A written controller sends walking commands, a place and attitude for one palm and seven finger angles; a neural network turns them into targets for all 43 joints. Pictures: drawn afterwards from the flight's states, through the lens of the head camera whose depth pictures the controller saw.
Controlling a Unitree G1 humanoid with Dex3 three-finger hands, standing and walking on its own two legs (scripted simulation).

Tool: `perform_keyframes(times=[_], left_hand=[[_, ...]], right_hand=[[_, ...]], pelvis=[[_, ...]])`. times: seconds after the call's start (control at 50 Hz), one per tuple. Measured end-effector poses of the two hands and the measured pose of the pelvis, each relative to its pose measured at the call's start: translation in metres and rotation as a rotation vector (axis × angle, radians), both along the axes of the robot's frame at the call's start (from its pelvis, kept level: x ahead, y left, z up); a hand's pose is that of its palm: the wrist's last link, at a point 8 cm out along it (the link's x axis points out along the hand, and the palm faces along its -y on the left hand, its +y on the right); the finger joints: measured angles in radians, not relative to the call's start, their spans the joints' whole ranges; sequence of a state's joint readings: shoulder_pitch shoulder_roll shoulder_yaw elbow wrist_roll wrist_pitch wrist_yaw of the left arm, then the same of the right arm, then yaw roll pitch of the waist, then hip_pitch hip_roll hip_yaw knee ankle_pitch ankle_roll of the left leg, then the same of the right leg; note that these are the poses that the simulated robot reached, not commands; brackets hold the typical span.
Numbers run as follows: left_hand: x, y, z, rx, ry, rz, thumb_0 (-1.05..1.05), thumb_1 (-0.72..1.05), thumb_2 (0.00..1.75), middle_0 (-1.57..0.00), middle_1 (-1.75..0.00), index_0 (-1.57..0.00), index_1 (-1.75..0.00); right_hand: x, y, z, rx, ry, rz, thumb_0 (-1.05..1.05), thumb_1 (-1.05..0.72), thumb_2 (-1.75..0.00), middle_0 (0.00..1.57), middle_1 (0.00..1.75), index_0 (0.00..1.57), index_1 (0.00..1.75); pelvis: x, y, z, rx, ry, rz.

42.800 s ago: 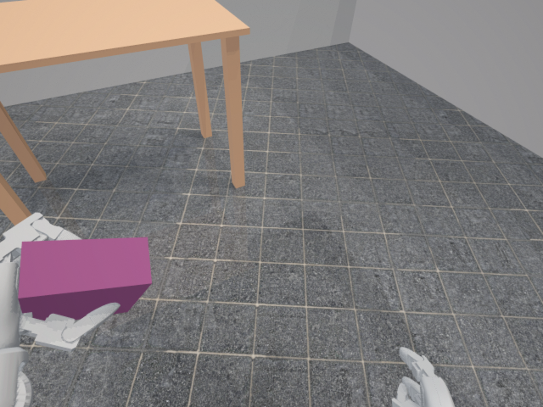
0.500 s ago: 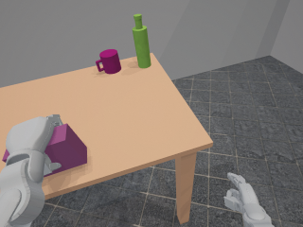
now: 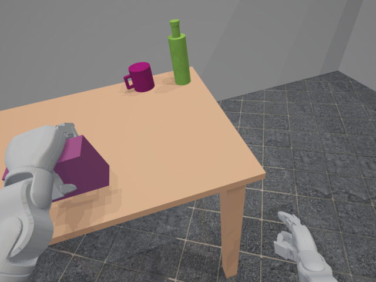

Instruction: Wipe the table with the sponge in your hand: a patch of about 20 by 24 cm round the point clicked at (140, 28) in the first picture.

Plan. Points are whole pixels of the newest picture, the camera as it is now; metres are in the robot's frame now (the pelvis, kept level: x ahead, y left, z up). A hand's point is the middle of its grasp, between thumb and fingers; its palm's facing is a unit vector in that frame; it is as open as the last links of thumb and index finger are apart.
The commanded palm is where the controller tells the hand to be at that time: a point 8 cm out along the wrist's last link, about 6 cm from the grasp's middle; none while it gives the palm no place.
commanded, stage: lift the sponge slowly off the table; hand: left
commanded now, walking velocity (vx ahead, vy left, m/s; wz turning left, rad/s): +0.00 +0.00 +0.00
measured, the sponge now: (67, 176) +0.24 +0.29 +0.15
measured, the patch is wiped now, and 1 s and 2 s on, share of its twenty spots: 0.90 0.90 0.90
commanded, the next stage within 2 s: bring the sponge back beside the body in 0.52 s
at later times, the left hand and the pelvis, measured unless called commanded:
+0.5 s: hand (53, 144) +0.26 +0.29 +0.22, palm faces +0.26 -0.09 -0.96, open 9.5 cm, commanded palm +0.20 +0.30 +0.29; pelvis -0.01 +0.01 +0.00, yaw +0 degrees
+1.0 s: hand (51, 152) +0.24 +0.29 +0.22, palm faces +0.28 -0.12 -0.95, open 9.5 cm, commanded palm +0.18 +0.29 +0.28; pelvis +0.00 +0.01 +0.00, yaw +0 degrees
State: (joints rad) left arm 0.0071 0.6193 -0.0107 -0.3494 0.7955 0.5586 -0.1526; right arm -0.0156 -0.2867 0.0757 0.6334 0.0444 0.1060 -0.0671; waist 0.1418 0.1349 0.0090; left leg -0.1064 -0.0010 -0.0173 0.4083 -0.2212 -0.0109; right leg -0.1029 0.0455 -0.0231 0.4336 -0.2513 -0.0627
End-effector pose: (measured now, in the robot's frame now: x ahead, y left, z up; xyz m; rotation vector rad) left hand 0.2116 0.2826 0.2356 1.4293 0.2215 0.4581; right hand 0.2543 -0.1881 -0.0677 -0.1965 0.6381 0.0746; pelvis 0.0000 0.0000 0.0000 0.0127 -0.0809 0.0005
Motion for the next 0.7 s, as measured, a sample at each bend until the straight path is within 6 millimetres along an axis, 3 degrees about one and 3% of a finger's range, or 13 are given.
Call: perform_keyframes(times=[0.48,0.7], left_hand=[[0.011,0.003,0.032,-0.010,-0.093,-0.032,-0.01,-0.48,1.08,-0.78,-1.39,-0.81,-1.38],[0.004,0.009,0.023,-0.036,-0.069,-0.022,-0.01,-0.48,1.08,-0.78,-1.39,-0.81,-1.38]], right_hand=[[-0.006,0.015,0.002,0.013,0.007,0.015,0.02,-0.90,-0.90,0.20,0.30,0.21,0.30],[-0.002,0.014,0.002,-0.002,0.012,0.015,0.02,-0.90,-0.90,0.20,0.30,0.20,0.30]], pelvis=[[-0.006,0.010,0.001,-0.002,0.007,-0.008],[-0.004,0.013,0.001,-0.004,0.008,-0.004]])
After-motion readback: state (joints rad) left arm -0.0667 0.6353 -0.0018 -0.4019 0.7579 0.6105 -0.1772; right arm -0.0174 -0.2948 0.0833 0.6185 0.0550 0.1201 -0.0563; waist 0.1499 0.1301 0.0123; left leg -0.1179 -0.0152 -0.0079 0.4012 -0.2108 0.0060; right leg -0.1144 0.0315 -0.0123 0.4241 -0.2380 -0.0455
